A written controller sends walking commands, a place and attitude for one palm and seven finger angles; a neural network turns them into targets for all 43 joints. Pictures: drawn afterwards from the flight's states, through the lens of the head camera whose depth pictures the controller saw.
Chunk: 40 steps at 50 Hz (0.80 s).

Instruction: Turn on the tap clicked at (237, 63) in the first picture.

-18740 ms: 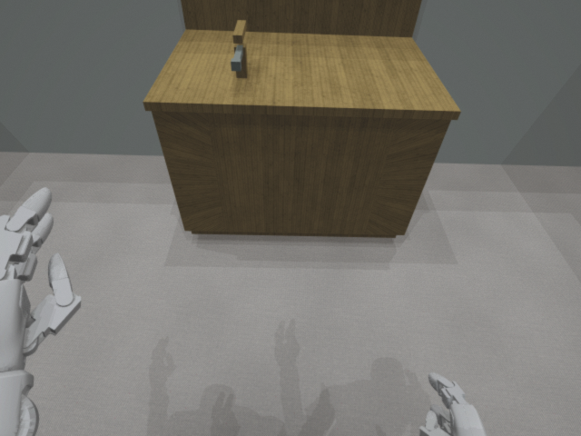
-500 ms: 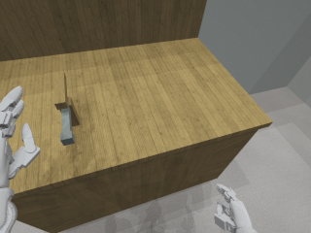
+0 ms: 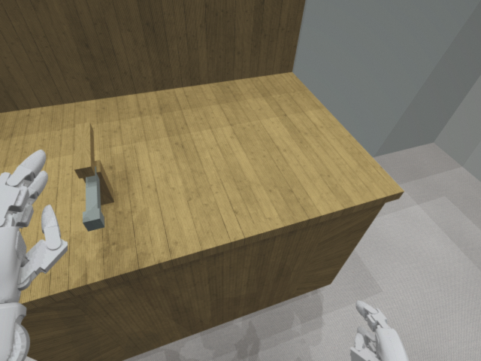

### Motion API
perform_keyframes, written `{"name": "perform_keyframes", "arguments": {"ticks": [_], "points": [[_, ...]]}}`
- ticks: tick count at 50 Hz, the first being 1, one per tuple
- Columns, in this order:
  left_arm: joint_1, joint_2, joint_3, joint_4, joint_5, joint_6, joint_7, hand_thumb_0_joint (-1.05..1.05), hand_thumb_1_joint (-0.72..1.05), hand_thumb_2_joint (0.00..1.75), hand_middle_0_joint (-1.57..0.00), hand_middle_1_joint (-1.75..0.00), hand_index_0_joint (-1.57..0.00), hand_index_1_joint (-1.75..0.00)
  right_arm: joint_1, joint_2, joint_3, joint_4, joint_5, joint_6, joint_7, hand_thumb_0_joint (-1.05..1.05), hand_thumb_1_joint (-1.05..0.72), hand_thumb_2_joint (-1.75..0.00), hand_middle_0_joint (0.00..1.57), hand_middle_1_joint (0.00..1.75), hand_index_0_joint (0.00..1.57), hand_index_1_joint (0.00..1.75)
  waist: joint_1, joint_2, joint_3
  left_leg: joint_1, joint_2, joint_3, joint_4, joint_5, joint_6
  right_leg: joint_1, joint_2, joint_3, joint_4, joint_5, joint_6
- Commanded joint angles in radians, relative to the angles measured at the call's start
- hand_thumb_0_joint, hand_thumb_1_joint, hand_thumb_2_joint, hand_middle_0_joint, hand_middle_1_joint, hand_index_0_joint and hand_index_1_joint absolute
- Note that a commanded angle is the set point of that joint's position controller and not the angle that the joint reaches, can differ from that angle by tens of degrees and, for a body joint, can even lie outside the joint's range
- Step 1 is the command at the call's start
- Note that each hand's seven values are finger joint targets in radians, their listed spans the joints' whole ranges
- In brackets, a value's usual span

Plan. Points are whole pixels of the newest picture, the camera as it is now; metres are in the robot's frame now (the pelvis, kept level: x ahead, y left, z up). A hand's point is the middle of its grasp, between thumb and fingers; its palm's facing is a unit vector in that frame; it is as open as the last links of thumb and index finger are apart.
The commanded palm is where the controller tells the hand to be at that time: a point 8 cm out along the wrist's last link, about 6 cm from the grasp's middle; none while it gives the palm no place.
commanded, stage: come to a stop and stand still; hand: left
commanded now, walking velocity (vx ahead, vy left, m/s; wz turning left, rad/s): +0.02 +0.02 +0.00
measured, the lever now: (93, 219) +0.33 +0.29 +0.03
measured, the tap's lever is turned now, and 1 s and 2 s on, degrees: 0 0 0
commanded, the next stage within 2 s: look again from close up in 0.86 s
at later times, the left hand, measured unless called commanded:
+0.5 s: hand (53, 222) +0.24 +0.26 +0.16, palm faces +0.41 -0.84 -0.35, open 7.4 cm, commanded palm +0.17 +0.28 +0.18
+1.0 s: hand (56, 224) +0.24 +0.26 +0.16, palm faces +0.39 -0.85 -0.36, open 7.4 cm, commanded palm +0.18 +0.29 +0.18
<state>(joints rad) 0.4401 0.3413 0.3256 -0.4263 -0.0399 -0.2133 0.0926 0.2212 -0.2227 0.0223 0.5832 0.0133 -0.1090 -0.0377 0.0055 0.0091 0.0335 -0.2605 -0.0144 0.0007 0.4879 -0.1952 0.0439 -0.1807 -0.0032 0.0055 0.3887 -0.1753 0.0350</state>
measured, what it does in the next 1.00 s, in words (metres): stands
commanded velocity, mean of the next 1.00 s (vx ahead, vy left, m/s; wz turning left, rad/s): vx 0.00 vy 0.00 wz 0.00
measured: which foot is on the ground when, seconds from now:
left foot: down 0.00-1.00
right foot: down 0.00-1.00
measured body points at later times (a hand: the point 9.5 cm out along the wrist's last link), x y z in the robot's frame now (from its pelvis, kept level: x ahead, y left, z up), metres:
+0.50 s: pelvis +0.01 +0.00 +0.00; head +0.05 +0.04 +0.45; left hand +0.21 +0.31 +0.18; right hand +0.19 -0.21 -0.07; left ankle +0.04 +0.09 -0.74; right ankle +0.02 -0.15 -0.74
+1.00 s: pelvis +0.02 +0.01 +0.00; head +0.05 +0.03 +0.45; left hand +0.21 +0.30 +0.18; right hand +0.22 -0.20 -0.07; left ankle +0.04 +0.09 -0.74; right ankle +0.02 -0.15 -0.74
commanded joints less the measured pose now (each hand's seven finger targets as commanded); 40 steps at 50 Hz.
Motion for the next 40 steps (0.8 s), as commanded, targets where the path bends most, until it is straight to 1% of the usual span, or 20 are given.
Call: {"name": "perform_keyframes", "arguments": {"ticks": [1,2,3,4,5,7,9,12,13,16,18,20,25,28,29,33,34,38,39,40], "points": [[-1.099,1.032,0.729,-0.454,0.153,-0.17,0.03,0.0,0.9,0.9,-0.2,-0.3,-0.2,-0.3,-0.003,-0.132,-0.05,-0.143,-0.053,-0.094,-0.005,0.0,-0.9,-0.9,0.2,0.3,0.2,0.3,0.04,-0.134,0.06,-0.167,0.09,-0.057,-0.009,-0.038,-0.003,-0.105,-0.091,0.08,-0.127,0.033,-0.046],[-0.542,0.353,0.274,0.108,0.041,-0.129,-0.013,0.0,0.9,0.9,-0.2,-0.3,-0.2,-0.3,-0.078,-0.01,-0.002,-0.093,-0.007,-0.089,-0.007,0.0,-0.9,-0.9,0.2,0.3,0.2,0.3,0.002,-0.145,-0.124,0.04,0.034,-0.071,-0.033,0.045,-0.005,-0.137,-0.117,0.077,-0.067,-0.061,-0.081],[-0.297,0.178,0.171,0.114,0.0,-0.097,-0.015,0.0,0.9,0.9,-0.2,-0.3,-0.2,-0.3,-0.083,-0.087,-0.074,-0.145,0.01,-0.1,0.004,0.0,-0.9,-0.9,0.2,0.3,0.2,0.3,0.043,0.152,-0.2,0.18,0.047,-0.033,-0.1,0.095,-0.024,-0.076,-0.055,0.089,0.013,0.012,-0.111],[-0.307,0.161,0.108,0.004,0.002,-0.108,-0.026,0.0,0.9,0.9,-0.2,-0.3,-0.2,-0.3,-0.048,-0.104,-0.078,-0.161,0.011,-0.104,0.012,0.0,-0.9,-0.9,0.2,0.3,0.2,0.3,0.034,0.234,-0.207,0.09,0.082,-0.054,-0.11,0.029,-0.021,-0.005,-0.051,0.061,0.034,-0.003,-0.09],[-0.235,0.171,0.107,-0.055,-0.004,-0.109,-0.022,0.0,0.9,0.9,-0.2,-0.3,-0.2,-0.3,-0.066,-0.101,-0.073,-0.165,0.014,-0.104,0.025,0.0,-0.9,-0.9,0.2,0.3,0.2,0.3,0.041,0.231,-0.161,0.023,0.094,-0.077,-0.143,-0.038,-0.015,0.031,-0.046,0.055,0.039,-0.025,-0.075],[-0.127,0.139,0.061,-0.121,0.001,-0.104,-0.016,0.0,0.9,0.9,-0.2,-0.3,-0.2,-0.3,-0.09,-0.1,-0.066,-0.177,0.016,-0.105,0.043,0.0,-0.9,-0.9,0.2,0.3,0.2,0.3,0.051,0.087,-0.098,-0.074,0.073,-0.066,-0.157,-0.203,-0.014,0.048,-0.043,0.065,-0.011,-0.098,-0.063],[-0.066,0.159,0.083,-0.137,0.003,-0.097,-0.004,0.0,0.9,0.9,-0.2,-0.3,-0.2,-0.3,-0.1,-0.099,-0.063,-0.176,0.016,-0.103,0.042,0.0,-0.9,-0.9,0.2,0.3,0.2,0.3,0.049,-0.042,-0.095,-0.052,0.063,-0.048,-0.139,-0.225,-0.02,0.015,-0.039,0.048,-0.056,-0.142,-0.055],[-0.119,0.224,0.157,-0.14,0.003,-0.099,0.005,0.0,0.9,0.9,-0.2,-0.3,-0.2,-0.3,-0.104,-0.095,-0.056,-0.17,0.004,-0.099,0.017,0.0,-0.9,-0.9,0.2,0.3,0.2,0.3,0.038,-0.134,-0.053,-0.015,0.038,-0.037,-0.109,-0.237,-0.027,-0.097,-0.047,0.084,-0.135,-0.289,-0.057],[-0.166,0.28,0.206,-0.176,0.006,-0.1,0.012,0.0,0.9,0.9,-0.2,-0.3,-0.2,-0.3,-0.116,-0.102,-0.053,-0.166,0.003,-0.095,0.009,0.0,-0.9,-0.9,0.2,0.3,0.2,0.3,0.034,-0.075,-0.049,0.003,0.043,-0.038,-0.124,-0.223,-0.027,-0.109,-0.042,0.074,-0.126,-0.284,-0.056],[-0.229,0.238,0.179,-0.185,0.009,-0.114,0.011,0.0,0.9,0.9,-0.2,-0.3,-0.2,-0.3,-0.11,-0.093,-0.048,-0.16,-0.003,-0.102,-0.006,0.0,-0.9,-0.9,0.2,0.3,0.2,0.3,0.032,0.04,-0.081,-0.01,0.063,-0.07,-0.166,-0.235,-0.009,-0.029,-0.026,0.051,-0.071,-0.173,-0.05],[-0.255,0.247,0.178,-0.242,0.012,-0.117,0.014,0.0,0.9,0.9,-0.2,-0.3,-0.2,-0.3,-0.126,-0.089,-0.042,-0.162,-0.003,-0.111,-0.006,0.0,-0.9,-0.9,0.2,0.3,0.2,0.3,0.033,0.087,-0.112,0.02,0.069,-0.073,-0.166,-0.18,-0.006,0.012,-0.02,0.033,-0.046,-0.077,-0.048],[-0.249,0.196,0.13,-0.261,0.014,-0.117,0.014,0.0,0.9,0.9,-0.2,-0.3,-0.2,-0.3,-0.114,-0.091,-0.045,-0.16,-0.004,-0.12,-0.003,0.0,-0.9,-0.9,0.2,0.3,0.2,0.3,0.031,0.114,-0.13,0.032,0.075,-0.082,-0.164,-0.118,-0.008,0.043,-0.018,0.019,-0.026,-0.01,-0.048],[-0.126,0.165,0.112,-0.258,0.013,-0.103,0.02,0.0,0.9,0.9,-0.2,-0.3,-0.2,-0.3,-0.101,-0.094,-0.054,-0.145,-0.006,-0.117,0.014,0.0,-0.9,-0.9,0.2,0.3,0.2,0.3,0.031,0.072,-0.175,0.089,0.072,-0.066,-0.099,0.192,-0.024,0.073,-0.022,-0.001,-0.016,0.156,-0.045],[-0.089,0.198,0.154,-0.245,0.012,-0.096,0.022,0.0,0.9,0.9,-0.2,-0.3,-0.2,-0.3,-0.104,-0.098,-0.057,-0.14,-0.002,-0.101,0.016,0.0,-0.9,-0.9,0.2,0.3,0.2,0.3,0.029,0.072,-0.179,0.098,0.076,-0.064,-0.092,0.296,-0.04,0.074,-0.016,-0.016,-0.006,0.186,-0.043],[-0.074,0.172,0.135,-0.228,0.007,-0.094,0.017,0.0,0.9,0.9,-0.2,-0.3,-0.2,-0.3,-0.098,-0.094,-0.057,-0.143,-0.004,-0.092,0.016,0.0,-0.9,-0.9,0.2,0.3,0.2,0.3,0.027,0.067,-0.18,0.097,0.079,-0.065,-0.087,0.316,-0.038,0.074,-0.018,-0.019,-0.009,0.192,-0.042],[-0.081,0.21,0.17,-0.264,0.0,-0.085,0.019,0.0,0.9,0.9,-0.2,-0.3,-0.2,-0.3,-0.113,-0.091,-0.055,-0.157,0.002,-0.075,0.01,0.0,-0.9,-0.9,0.2,0.3,0.2,0.3,0.024,0.071,-0.184,0.115,0.083,-0.061,-0.085,0.349,-0.049,0.073,-0.019,-0.02,-0.004,0.21,-0.042],[-0.077,0.179,0.142,-0.244,-0.005,-0.084,0.014,0.0,0.9,0.9,-0.2,-0.3,-0.2,-0.3,-0.103,-0.095,-0.054,-0.157,-0.002,-0.069,0.009,0.0,-0.9,-0.9,0.2,0.3,0.2,0.3,0.022,0.066,-0.178,0.102,0.083,-0.063,-0.09,0.346,-0.047,0.075,-0.016,-0.026,-0.007,0.202,-0.04],[-0.1,0.217,0.167,-0.302,-0.002,-0.079,0.024,0.0,0.9,0.9,-0.2,-0.3,-0.2,-0.3,-0.12,-0.092,-0.054,-0.167,0.001,-0.066,0.005,0.0,-0.9,-0.9,0.2,0.3,0.2,0.3,0.023,0.088,-0.196,0.122,0.084,-0.063,-0.089,0.335,-0.049,0.086,-0.021,-0.022,-0.007,0.206,-0.042],[-0.088,0.177,0.129,-0.278,-0.007,-0.077,0.018,0.0,0.9,0.9,-0.2,-0.3,-0.2,-0.3,-0.111,-0.095,-0.052,-0.166,-0.003,-0.062,0.005,0.0,-0.9,-0.9,0.2,0.3,0.2,0.3,0.021,0.071,-0.192,0.11,0.082,-0.064,-0.093,0.325,-0.046,0.087,-0.02,-0.024,-0.012,0.204,-0.041],[-0.093,0.19,0.138,-0.296,-0.006,-0.076,0.02,0.0,0.9,0.9,-0.2,-0.3,-0.2,-0.3,-0.108,-0.097,-0.059,-0.169,-0.001,-0.063,0.005,0.0,-0.9,-0.9,0.2,0.3,0.2,0.3,0.021,0.077,-0.198,0.115,0.085,-0.067,-0.09,0.325,-0.047,0.096,-0.024,-0.019,-0.01,0.207,-0.043]]}}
